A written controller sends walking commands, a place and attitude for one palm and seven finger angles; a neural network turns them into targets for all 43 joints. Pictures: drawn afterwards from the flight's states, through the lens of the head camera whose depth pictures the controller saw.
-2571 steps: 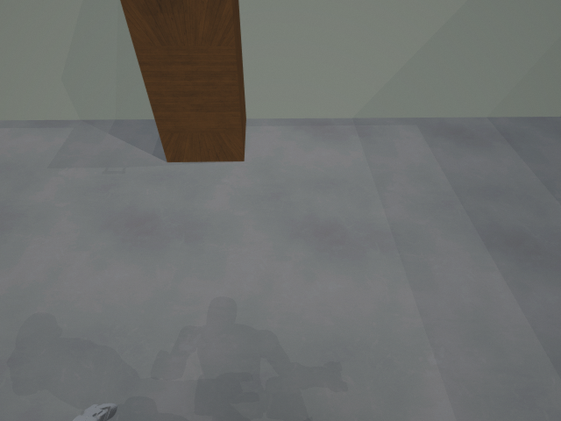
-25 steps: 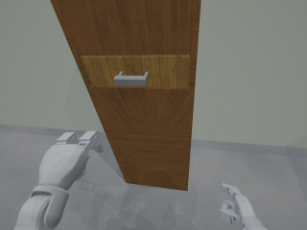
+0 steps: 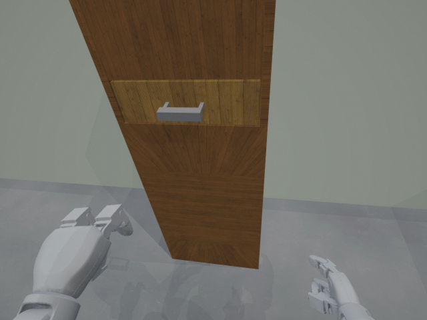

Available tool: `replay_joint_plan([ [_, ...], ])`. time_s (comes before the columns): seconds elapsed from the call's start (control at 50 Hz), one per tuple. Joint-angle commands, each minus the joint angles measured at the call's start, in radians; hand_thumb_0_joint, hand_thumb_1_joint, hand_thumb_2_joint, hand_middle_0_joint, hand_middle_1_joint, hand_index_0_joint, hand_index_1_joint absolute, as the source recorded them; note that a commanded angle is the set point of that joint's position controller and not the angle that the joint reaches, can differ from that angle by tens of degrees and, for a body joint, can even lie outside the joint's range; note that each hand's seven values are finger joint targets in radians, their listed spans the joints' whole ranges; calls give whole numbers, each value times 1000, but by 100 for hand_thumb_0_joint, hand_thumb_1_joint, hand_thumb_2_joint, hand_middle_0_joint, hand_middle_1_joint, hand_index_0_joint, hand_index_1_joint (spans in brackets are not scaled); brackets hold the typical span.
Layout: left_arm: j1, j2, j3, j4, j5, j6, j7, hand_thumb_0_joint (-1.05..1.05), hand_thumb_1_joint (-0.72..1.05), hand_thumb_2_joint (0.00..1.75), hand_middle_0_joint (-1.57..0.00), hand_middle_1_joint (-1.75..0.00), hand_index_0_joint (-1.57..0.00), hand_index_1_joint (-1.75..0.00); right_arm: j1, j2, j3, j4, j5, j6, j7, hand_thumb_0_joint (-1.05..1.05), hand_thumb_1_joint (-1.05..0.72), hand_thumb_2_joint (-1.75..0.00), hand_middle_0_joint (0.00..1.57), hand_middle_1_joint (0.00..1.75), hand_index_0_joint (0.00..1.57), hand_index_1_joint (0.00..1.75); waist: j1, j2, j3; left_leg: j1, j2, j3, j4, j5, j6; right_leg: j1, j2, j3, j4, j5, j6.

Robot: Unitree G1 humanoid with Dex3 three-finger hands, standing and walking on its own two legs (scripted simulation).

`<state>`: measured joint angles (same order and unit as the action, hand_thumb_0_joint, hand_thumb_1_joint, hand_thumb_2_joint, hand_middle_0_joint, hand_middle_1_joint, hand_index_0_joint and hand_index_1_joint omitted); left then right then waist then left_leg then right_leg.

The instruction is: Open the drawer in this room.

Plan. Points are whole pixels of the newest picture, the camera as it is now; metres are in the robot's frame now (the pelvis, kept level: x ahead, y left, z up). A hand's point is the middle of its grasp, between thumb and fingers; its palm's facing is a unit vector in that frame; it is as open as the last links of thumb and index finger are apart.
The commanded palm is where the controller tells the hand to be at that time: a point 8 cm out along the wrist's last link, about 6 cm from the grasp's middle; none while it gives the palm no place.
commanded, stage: pull the drawer open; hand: left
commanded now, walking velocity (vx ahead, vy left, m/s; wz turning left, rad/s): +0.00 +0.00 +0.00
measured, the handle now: (182, 109) +0.56 +0.19 +0.14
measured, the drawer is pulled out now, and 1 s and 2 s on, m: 0.00 0.00 0.00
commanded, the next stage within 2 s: open the thumb to release the handle in 0.20 s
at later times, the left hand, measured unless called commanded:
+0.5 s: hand (79, 256) +0.16 +0.24 +0.12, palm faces +0.09 -0.09 -0.99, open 5.8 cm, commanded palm +0.11 +0.23 +0.18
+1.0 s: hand (101, 260) +0.16 +0.22 +0.10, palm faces +0.06 -0.17 -0.98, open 13.6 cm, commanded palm +0.12 +0.22 +0.17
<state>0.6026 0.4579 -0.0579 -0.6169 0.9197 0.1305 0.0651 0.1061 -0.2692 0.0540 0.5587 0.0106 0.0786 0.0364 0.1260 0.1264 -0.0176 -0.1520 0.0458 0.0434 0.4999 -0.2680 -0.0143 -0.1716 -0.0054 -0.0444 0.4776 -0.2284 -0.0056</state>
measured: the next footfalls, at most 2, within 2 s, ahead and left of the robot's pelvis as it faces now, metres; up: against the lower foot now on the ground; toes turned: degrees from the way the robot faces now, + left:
none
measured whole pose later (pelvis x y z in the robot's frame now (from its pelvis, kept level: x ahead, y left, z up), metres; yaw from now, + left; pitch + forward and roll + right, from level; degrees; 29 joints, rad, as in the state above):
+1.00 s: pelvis +0.00 +0.01 +0.00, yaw +1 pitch -4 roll +0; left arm 0.52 0.42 -0.07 -0.54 0.92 0.11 0.04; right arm 0.10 -0.25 0.06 0.57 0.00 0.05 0.02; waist 0.12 0.11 0.00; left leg -0.18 0.02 0.04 0.51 -0.26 0.00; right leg -0.20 -0.03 -0.05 0.49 -0.23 0.01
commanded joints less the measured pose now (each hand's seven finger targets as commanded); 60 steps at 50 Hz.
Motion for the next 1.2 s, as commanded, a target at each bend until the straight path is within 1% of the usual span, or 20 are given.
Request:
replay_joint_plan([
  [0.0, -38, 146, 123, -215, 4, -25, 58, 0, 90, 90, -40, -135, -40, -135, -200, -66, -36, -187, 5, -59, -7, 0, -90, -90, 20, 30, 20, 30, -2, -80, -32, -14, -20, 20, -72, 125, 29, -28, 8, 22, -122, -25, 11],
  [0.26, -32, 151, 150, -210, -11, -22, 62, 0, 90, 90, -40, -135, -40, -135, -211, -68, -37, -191, 11, -77, -14, 0, -90, -90, 20, 30, 20, 30, -5, -75, -14, -23, -21, 11, -72, 82, 27, -41, 8, 29, -122, -52, 14],
  [0.28, -198, 296, 289, -93, 21, -25, 71, 0, 90, 90, -40, -135, -40, -135, -184, -57, -22, -137, -5, -74, -30, 0, -90, -90, 20, 30, 20, 30, -17, -113, 29, -58, -33, 7, -80, 36, 27, -63, 8, 22, -126, -114, 11],
  [0.32, -184, 242, 247, -41, 17, -31, 55, 0, 76, 84, -39, -134, -39, -134, -201, -49, -27, -143, -12, -67, -45, 0, -90, -90, 20, 30, 20, 30, -3, -129, 52, -43, -40, 7, -91, 4, 32, -63, 1, 33, -153, -155, 14],
  [0.38, -202, 173, 186, -80, -38, -52, 25, 0, 55, 75, -38, -131, -38, -131, -194, -46, -33, -150, 2, -98, -46, 0, -90, -90, 20, 30, 20, 30, -10, -67, -37, -9, -48, 7, -100, 27, 33, -22, 3, 15, -134, -109, 16],
  [0.42, -161, 189, 197, -96, -70, -60, 9, 0, 41, 69, -36, -130, -36, -130, -192, -65, -45, -152, 2, -103, -56, 0, -90, -90, 20, 30, 20, 30, -9, -91, -62, -7, -46, 2, -100, 70, 34, 5, 6, 11, -128, -47, 21],
  [0.48, -158, 163, 159, -143, -54, -71, 1, 0, 20, 60, -35, -127, -35, -127, -189, -61, -28, -163, -3, -122, -51, 0, -90, -90, 20, 30, 20, 30, -9, -84, -67, -31, -44, 1, -101, 82, 31, -2, 3, -6, -112, -42, 18],
  [0.56, -147, 233, 226, -143, -16, -69, 30, 0, -8, 48, -33, -124, -33, -124, -195, -77, -35, -159, -3, -106, -48, 0, -90, -90, 20, 30, 20, 30, 2, -61, -28, -57, -27, -1, -106, 73, 21, -1, 11, -1, -108, -37, 9],
  [0.58, -133, 196, 205, -143, 1, -72, 39, 0, -15, 45, -32, -124, -32, -124, -187, -60, -27, -165, -9, -108, -41, 0, -90, -90, 20, 30, 20, 30, 13, -69, -45, -60, -32, 0, -102, 93, 23, 0, 9, -12, -94, -39, 5],
  [0.66, -119, 229, 264, -156, -13, -68, 72, 0, -43, 33, -30, -121, -30, -121, -195, -70, -43, -161, 2, -98, -39, 0, -90, -90, 20, 30, 20, 30, 13, -37, -70, -43, -27, -6, -93, 110, 16, 12, 17, 5, -91, -1, 1],
  [0.68, -97, 177, 221, -162, -11, -70, 73, 0, -50, 30, -30, -120, -30, -120, -181, -55, -37, -165, -4, -101, -32, 0, -90, -90, 20, 30, 20, 30, 13, -53, -84, -41, -33, -3, -89, 133, 18, 7, 13, -9, -81, 3, 1],
  [0.76, -128, 179, 207, -155, -40, -44, 58, 0, -50, 30, -30, -120, -30, -120, -203, -69, -46, -162, 9, -93, -33, 0, -90, -90, 20, 30, 20, 30, -13, -60, -46, -44, -29, -7, -95, 96, 18, -12, 20, -2, -90, -1, 7],
  [0.86, -168, 187, 173, -162, -13, -24, 36, 0, -50, 30, -30, -120, -30, -120, -208, -72, -37, -167, 6, -84, -38, 0, -90, -90, 20, 30, 20, 30, -16, -76, -44, -44, -26, -8, -97, 83, 26, -12, 19, -5, -90, -14, 8],
  [0.88, -117, -2, -9, -108, -3, -24, 16, 0, -50, 30, -30, -120, -30, -120, -195, -45, -27, -171, -7, -91, -21, 0, -90, -90, 20, 30, 20, 30, -19, -96, -23, -49, -43, -3, -92, 102, 34, -43, 18, -22, -79, -21, 5],
  [0.9, -151, 65, 48, -93, -8, -33, 13, 0, -50, 30, -30, -120, -30, -120, -171, -55, -44, -149, 2, -81, -19, 0, -90, -90, 20, 30, 20, 30, -36, -125, -5, -60, -28, -7, -106, 93, 29, -44, 24, -27, -84, -9, 7],
  [0.96, -237, 186, 128, -154, 30, -39, 42, 0, -50, 30, -30, -120, -30, -120, -201, -74, -34, -165, -6, -75, -35, 0, -90, -90, 20, 30, 20, 30, -10, -66, -71, -58, -25, -4, -92, 69, 28, -5, 24, -3, -75, -15, 5],
  [1.04, -236, 182, 155, -144, 69, -65, 92, 0, -50, 30, -30, -120, -30, -120, -183, -50, -34, -156, -17, -74, -32, 0, -90, -90, 20, 30, 20, 30, 10, -44, -126, -24, -28, -7, -66, 154, 23, -8, 20, 4, -71, 25, -10],
  [1.06, -201, 209, 199, -127, 57, -54, 101, 0, -50, 30, -30, -120, -30, -120, -198, -51, -35, -155, -9, -77, -33, 0, -90, -90, 20, 30, 20, 30, 16, -36, -121, -30, -25, -11, -65, 145, 18, 9, 25, 9, -69, 26, -12],
  [1.08, -174, 151, 162, -109, 55, -52, 99, 0, -50, 30, -30, -120, -30, -120, -188, -33, -27, -153, -15, -79, -25, 0, -90, -90, 20, 30, 20, 30, 16, -51, -112, -33, -34, -7, -64, 161, 19, -3, 19, -1, -66, 24, -12],
  [1.18, -196, 124, 135, -67, -3, 1, 55, 0, -50, 30, -30, -120, -30, -120, -217, -42, -30, -145, -1, -65, -20, 0, -90, -90, 20, 30, 20, 30, -7, -64, -51, -47, -43, 1, -84, 146, 24, -3, 17, -3, -83, 36, 0],
])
